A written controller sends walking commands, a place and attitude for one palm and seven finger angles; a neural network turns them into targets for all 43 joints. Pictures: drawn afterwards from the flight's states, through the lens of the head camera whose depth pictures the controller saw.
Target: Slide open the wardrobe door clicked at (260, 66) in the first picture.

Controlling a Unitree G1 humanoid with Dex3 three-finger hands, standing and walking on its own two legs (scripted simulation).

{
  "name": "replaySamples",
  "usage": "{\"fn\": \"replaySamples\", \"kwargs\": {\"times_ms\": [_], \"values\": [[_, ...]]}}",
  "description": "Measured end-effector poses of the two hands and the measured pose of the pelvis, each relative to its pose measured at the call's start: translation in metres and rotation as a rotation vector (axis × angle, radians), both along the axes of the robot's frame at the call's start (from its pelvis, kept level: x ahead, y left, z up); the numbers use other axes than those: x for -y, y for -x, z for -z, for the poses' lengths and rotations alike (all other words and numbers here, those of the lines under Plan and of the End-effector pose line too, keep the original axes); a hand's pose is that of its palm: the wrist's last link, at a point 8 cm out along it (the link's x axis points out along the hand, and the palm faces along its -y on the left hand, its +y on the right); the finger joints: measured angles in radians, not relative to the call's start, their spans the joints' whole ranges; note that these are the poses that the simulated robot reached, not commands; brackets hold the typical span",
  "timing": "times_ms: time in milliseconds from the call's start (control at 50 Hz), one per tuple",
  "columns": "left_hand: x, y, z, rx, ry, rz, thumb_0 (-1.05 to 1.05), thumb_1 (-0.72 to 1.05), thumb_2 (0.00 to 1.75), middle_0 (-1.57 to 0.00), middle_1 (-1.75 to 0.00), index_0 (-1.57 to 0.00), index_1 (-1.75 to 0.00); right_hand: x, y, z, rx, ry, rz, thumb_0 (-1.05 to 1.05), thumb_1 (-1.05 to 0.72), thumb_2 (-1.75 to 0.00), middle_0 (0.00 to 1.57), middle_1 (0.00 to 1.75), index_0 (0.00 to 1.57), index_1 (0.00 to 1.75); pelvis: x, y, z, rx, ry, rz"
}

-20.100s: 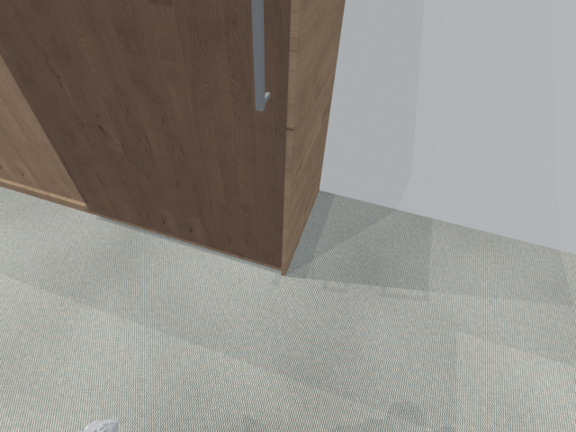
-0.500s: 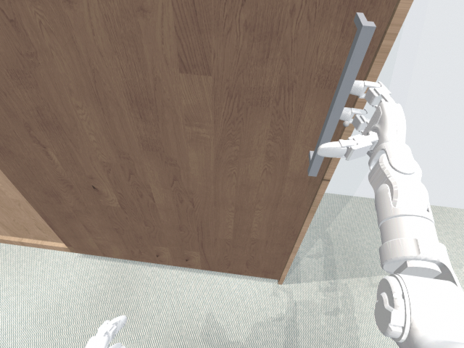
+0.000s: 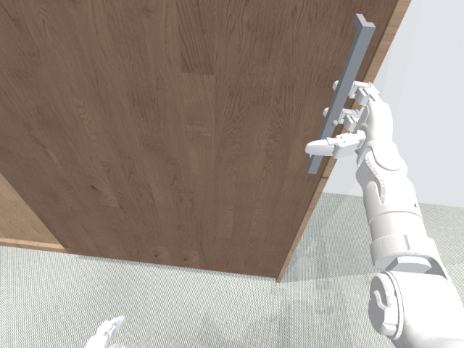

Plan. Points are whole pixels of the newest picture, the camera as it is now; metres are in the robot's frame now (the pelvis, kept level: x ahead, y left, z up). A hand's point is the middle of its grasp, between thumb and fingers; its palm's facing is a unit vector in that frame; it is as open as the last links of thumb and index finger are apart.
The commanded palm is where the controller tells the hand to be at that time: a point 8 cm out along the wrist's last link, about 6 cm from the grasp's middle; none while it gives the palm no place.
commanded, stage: slide the fingers in behind the handle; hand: right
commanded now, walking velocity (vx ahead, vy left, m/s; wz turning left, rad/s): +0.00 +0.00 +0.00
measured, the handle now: (331, 107) +0.51 -0.14 +0.18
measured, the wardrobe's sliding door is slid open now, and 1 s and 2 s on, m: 0.00 0.00 0.00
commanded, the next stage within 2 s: grip the handle and tug to test in 0.68 s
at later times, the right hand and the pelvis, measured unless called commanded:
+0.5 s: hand (325, 120) +0.45 -0.11 +0.19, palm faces +0.03 +1.00 +0.02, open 14.2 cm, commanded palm +0.41 -0.16 +0.18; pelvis +0.00 +0.00 +0.00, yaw +1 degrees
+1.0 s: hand (326, 120) +0.45 -0.11 +0.19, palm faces +0.03 +1.00 +0.02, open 13.0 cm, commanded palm +0.42 -0.17 +0.18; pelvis +0.01 -0.01 +0.00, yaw +1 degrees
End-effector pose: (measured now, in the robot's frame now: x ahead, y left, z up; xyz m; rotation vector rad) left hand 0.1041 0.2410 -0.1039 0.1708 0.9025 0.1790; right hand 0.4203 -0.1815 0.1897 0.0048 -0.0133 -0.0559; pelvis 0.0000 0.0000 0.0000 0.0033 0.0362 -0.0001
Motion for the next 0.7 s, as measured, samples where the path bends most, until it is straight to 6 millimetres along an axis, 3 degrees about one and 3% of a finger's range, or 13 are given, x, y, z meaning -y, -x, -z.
{"fn": "replaySamples", "kwargs": {"times_ms": [240, 700], "values": [[-0.001, 0.012, 0.005, -0.032, -0.001, 0.000, 0.01, 0.90, 0.90, -0.20, -0.30, -0.20, -0.30, -0.016, -0.004, -0.001, 0.002, -0.001, -0.021, -0.02, 0.50, -0.30, 0.26, 1.19, 0.24, 1.19, 0.001, 0.002, 0.000, -0.006, 0.002, 0.004], [0.001, -0.001, -0.004, 0.016, 0.000, -0.025, 0.01, 0.90, 0.90, -0.20, -0.30, -0.20, -0.30, -0.015, -0.005, 0.000, 0.013, -0.017, -0.030, -0.02, 0.50, -0.30, 0.28, 1.20, 0.27, 1.17, 0.004, -0.003, -0.001, -0.002, 0.000, -0.022]]}}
